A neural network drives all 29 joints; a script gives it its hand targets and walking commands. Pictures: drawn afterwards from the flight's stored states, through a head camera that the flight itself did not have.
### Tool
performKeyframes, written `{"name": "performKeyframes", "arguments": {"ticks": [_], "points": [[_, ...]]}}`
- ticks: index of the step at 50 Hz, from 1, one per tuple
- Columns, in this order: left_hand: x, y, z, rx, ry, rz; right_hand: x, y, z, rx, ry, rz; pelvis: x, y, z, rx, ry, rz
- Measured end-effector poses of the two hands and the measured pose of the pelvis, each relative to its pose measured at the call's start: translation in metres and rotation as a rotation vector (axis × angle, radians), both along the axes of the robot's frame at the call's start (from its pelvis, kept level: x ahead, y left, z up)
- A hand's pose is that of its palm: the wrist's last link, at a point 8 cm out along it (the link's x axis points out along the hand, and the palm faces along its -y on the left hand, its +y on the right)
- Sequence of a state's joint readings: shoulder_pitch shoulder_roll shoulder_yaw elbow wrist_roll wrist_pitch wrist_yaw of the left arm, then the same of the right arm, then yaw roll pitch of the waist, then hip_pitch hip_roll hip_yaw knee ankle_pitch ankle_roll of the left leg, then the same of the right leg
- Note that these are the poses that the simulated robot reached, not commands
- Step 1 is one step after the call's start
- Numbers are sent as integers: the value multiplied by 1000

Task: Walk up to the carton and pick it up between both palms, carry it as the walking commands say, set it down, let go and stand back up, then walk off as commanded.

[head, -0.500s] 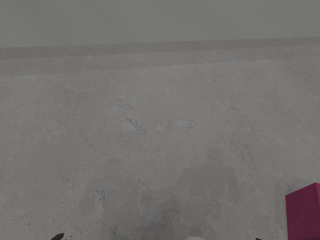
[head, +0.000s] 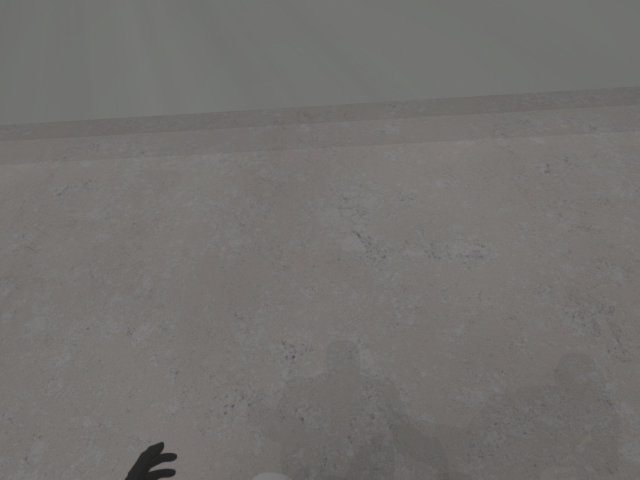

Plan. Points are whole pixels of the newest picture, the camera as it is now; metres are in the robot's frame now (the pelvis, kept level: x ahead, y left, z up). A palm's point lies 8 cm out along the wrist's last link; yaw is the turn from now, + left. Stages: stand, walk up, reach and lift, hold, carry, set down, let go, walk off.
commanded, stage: walk off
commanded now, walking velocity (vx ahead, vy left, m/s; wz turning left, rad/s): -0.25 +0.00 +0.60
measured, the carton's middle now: out of the picture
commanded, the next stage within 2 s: stand in 0.76 s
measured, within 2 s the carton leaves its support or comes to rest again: neither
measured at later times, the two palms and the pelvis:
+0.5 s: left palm out of the picture -0.14 +0.34 -0.14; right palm out of the picture +0.04 -0.18 -0.09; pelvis -0.14 +0.05 +0.00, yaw +18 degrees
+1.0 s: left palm out of the picture -0.33 +0.22 -0.10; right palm out of the picture -0.04 -0.26 -0.14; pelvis -0.24 -0.05 +0.00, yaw +30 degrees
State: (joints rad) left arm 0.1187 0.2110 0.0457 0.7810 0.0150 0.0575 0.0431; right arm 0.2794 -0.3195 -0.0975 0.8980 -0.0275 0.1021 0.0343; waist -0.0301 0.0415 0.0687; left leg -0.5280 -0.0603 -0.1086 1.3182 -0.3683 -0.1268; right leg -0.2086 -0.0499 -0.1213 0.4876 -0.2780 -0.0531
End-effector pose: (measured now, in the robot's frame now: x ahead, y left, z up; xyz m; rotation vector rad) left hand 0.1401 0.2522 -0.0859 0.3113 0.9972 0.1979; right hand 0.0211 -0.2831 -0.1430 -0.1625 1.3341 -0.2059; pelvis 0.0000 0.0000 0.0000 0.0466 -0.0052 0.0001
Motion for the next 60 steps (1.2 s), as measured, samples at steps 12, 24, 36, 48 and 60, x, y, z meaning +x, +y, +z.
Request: {"name": "performKeyframes", "arguments": {"ticks": [12, 24, 36, 48, 60], "points": [[-129, 42, -45, -87, 43, 168, 33, 45, 12, -38, -114, 206, -69, 24, -15, -32, -20, 157], [-273, 85, -56, -159, 171, 376, 16, 96, 55, -135, -163, 414, -132, 51, 3, -132, 0, 304], [-329, 61, -48, -148, 105, 481, -20, 91, 47, -96, -165, 524, -191, 22, 2, -138, 15, 433], [-466, -24, -20, -39, 217, 639, -57, 37, 7, 7, -121, 589, -234, -45, -1, -30, 20, 517], [-455, -66, -17, -82, 68, 627, -108, 3, -3, -12, 28, 583, -249, -62, 2, -8, 2, 576]]}}
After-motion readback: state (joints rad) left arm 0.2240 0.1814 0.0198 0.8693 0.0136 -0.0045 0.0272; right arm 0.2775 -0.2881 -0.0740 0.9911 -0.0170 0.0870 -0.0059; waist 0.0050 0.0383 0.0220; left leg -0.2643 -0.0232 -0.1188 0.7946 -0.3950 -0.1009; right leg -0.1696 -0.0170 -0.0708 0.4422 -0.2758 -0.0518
